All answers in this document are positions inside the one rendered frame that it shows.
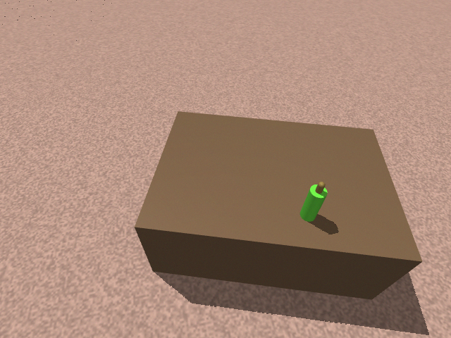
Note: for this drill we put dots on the bottle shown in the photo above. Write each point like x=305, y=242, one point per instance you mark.
x=313, y=201

